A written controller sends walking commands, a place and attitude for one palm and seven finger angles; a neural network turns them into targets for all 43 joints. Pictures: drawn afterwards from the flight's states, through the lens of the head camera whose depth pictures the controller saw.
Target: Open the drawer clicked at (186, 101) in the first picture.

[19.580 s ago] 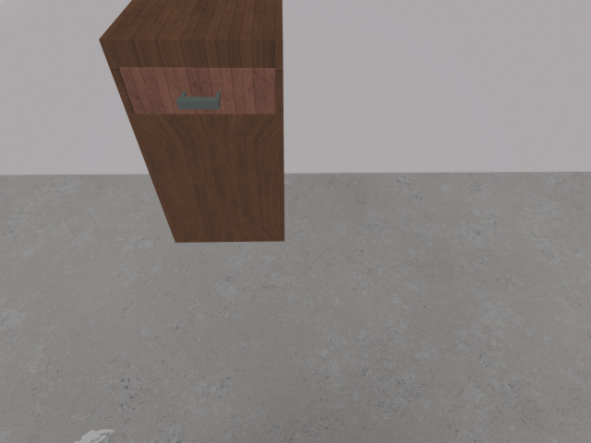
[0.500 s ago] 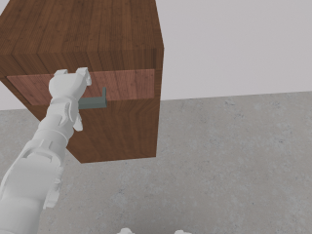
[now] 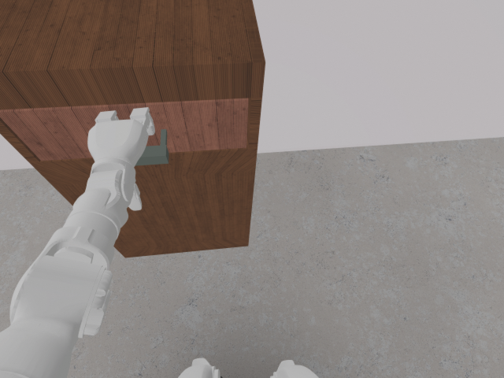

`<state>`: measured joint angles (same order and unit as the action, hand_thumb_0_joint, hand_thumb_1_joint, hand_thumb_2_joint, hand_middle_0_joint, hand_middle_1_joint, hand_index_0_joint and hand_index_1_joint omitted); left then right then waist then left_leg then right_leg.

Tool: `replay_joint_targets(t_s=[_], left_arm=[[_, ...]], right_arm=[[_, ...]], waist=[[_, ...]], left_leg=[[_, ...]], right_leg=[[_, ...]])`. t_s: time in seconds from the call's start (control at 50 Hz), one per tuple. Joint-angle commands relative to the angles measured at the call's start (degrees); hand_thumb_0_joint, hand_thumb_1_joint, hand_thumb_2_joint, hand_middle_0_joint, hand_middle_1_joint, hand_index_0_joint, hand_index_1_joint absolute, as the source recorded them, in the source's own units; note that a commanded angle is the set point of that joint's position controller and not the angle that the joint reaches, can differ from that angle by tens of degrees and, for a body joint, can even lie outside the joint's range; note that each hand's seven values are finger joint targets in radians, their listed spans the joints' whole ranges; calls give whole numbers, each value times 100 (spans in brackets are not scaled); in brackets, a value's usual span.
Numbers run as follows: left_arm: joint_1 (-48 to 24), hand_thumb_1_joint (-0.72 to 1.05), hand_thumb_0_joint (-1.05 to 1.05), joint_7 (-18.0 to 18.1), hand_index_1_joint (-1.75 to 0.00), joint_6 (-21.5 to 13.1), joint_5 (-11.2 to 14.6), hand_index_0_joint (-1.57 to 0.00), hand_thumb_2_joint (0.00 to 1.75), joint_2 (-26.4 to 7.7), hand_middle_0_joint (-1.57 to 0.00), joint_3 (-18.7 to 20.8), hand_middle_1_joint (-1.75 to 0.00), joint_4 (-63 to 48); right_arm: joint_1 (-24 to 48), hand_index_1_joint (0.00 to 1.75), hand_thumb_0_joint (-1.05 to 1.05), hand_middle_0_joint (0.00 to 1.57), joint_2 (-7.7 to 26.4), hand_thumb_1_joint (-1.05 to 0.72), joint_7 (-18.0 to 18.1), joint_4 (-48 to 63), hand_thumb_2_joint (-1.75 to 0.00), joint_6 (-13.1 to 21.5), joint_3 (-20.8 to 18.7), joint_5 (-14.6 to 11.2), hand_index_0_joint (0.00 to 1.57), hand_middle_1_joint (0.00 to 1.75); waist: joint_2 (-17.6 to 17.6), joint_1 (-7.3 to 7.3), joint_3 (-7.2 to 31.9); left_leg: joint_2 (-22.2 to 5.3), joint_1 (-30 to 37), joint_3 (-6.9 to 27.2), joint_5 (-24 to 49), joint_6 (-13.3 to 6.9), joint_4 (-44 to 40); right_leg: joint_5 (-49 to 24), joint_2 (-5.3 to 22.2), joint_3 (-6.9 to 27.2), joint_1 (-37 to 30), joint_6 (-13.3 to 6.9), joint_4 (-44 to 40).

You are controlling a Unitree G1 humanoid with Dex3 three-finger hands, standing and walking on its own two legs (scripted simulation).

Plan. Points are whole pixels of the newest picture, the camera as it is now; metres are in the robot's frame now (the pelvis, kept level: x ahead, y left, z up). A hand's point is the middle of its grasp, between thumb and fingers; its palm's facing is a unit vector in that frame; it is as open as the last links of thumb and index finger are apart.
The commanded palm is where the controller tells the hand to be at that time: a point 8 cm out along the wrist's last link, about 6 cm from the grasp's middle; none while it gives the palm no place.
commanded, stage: lower the fingers behind the handle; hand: left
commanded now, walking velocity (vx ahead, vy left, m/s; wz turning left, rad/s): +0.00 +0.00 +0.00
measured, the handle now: (136, 146) +0.54 +0.18 -0.01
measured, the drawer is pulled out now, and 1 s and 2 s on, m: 0.00 0.00 0.00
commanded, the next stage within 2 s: close the thumb around the handle in 0.96 s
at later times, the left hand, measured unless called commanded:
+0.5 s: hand (134, 169) +0.49 +0.18 -0.02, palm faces -0.10 -0.02 -1.00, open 13.9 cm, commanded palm +0.48 +0.18 +0.02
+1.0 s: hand (137, 171) +0.49 +0.18 -0.03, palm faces -0.10 -0.04 -0.99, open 13.8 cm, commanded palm +0.48 +0.18 +0.02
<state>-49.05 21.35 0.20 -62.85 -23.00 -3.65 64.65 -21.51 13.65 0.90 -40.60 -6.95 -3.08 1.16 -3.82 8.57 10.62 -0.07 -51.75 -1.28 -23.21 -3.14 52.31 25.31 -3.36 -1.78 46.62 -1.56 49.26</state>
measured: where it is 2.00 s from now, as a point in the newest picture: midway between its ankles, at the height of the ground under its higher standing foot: outside the picture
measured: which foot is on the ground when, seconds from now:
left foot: down 0.00-1.00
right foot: down 0.00-1.00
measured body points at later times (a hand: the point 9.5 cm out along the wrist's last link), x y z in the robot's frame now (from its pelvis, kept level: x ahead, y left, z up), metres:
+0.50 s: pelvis -0.01 +0.00 -0.02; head +0.10 +0.00 +0.42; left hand +0.49 +0.18 +0.04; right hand -0.03 -0.28 -0.14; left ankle +0.00 +0.08 -0.69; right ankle -0.03 -0.11 -0.69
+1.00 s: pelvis -0.01 -0.01 -0.02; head +0.11 +0.00 +0.41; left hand +0.49 +0.18 +0.02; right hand -0.03 -0.27 -0.14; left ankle +0.00 +0.08 -0.69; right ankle -0.03 -0.11 -0.69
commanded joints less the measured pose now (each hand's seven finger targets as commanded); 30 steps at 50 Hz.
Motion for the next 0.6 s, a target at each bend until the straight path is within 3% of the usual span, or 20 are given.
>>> replay_joint_targets(t_s=[0.0, 0.06, 0.1, 0.16, 0.2, 0.24, 0.3, 0.38, 0.48, 0.52, 0.54, 0.58], left_arm=[[-2385, -50, 0, 400, -120, 87, -47, -30, 30, -1211, -30, 321, -120, -997], [-2375, -50, 0, 451, -120, 151, -63, -30, 30, -1331, -30, 382, -120, -1041], [-2440, -50, 0, 432, -120, 174, -6, -30, 30, -1277, -30, 330, -120, -1000], [-2352, -50, 0, 421, -120, 189, -23, -30, 30, -1497, -30, 420, -120, -799], [-2446, -50, 0, 396, -120, 209, -18, -30, 30, -1327, -30, 287, -120, -783], [-2320, -50, 0, 389, -120, 267, -24, -30, 30, -1256, -30, 224, -120, -508], [-2436, -50, 0, 340, -120, 296, 8, -30, 30, -1467, -30, 315, -120, -397], [-2357, -50, 0, 250, -120, 322, -26, -30, 30, -1284, -30, 117, -120, -187], [-2560, -50, 0, 228, -120, 78, -36, -30, 30, -1475, -30, 272, -120, -468], [-2746, -50, 0, 303, -120, -76, -80, -30, 30, -1743, -30, 466, -120, -784], [-2741, -50, 0, 351, -120, -142, -113, -30, 30, -1838, -30, 547, -120, -896], [-2820, -50, 0, 488, -120, -192, -164, -30, 30, -1852, -30, 607, -120, -1178]], right_arm=[[-851, 30, 0, 20, 954, -90, 21, 283, -90, 71, -326, 72, 20, 30], [-856, 30, 0, 20, 978, -90, 20, 303, -90, 73, -343, 60, 20, 30], [-859, 30, 0, 20, 971, -90, 21, 284, -90, 87, -326, 57, 20, 30], [-872, 30, 0, 20, 995, -90, 61, 249, -90, 88, -307, 28, 20, 30], [-873, 30, 0, 20, 977, -90, 49, 222, -90, 97, -296, 40, 20, 30], [-893, 30, 0, 20, 992, -90, 53, 221, -90, 95, -281, 34, 20, 30], [-908, 30, 0, 20, 1008, -90, 70, 222, -90, 106, -245, 31, 20, 30], [-897, 30, 0, 20, 1001, -90, 81, 281, -90, 111, -223, 20, 20, 30], [-925, 30, 0, 20, 995, -90, 103, 354, -90, 177, -218, 45, 20, 30], [-946, 30, 0, 20, 1002, -90, 125, 346, -90, 217, -232, 63, 20, 30], [-937, 30, 0, 20, 996, -90, 128, 333, -90, 234, -237, 73, 20, 30], [-969, 30, 0, 20, 985, -90, 107, 292, -90, 257, -277, 94, 20, 30]], waist=[[-157, 33, 2453], [-70, 36, 2554], [-27, 98, 2460], [43, 99, 2292], [-150, 115, 2299], [14, 180, 2097], [70, 188, 2128], [39, 257, 2023], [-81, 232, 2258], [-159, 231, 2624], [-329, 163, 2746], [-510, 130, 3063]], left_leg=[[-10, 2376, 276, 2815, 44, -194], [-2, 2237, 236, 2646, 34, -154], [15, 2133, 222, 2532, 18, -152], [32, 1897, 207, 2234, 0, -151], [21, 1969, 251, 2251, 22, -140], [14, 1839, 243, 2117, 4, -106], [47, 1532, 215, 1911, -20, -52], [51, 1343, 211, 1746, -25, 57], [30, 1220, 244, 1631, -40, 246], [6, 1282, 268, 1744, -48, 371], [8, 1301, 272, 1824, -31, 429], [-19, 1600, 321, 2127, 2, 487]], right_leg=[[-2234, -163, -31, -352, -75, -384], [-2267, -152, 12, -460, -44, -372], [-2274, -146, 29, -497, -41, -396], [-2089, -133, 48, -445, -24, -413], [-1962, -134, 14, -265, -51, -365], [-1858, -146, 0, -137, -37, -374], [-1843, -120, 58, -253, -28, -324], [-1681, -124, 43, -18, -18, -248], [-1516, -127, 54, 162, -19, -59], [-1605, -123, 80, 191, -9, 70], [-1644, -122, 80, 222, -25, 132], [-1768, -140, 42, 279, -45, 219]])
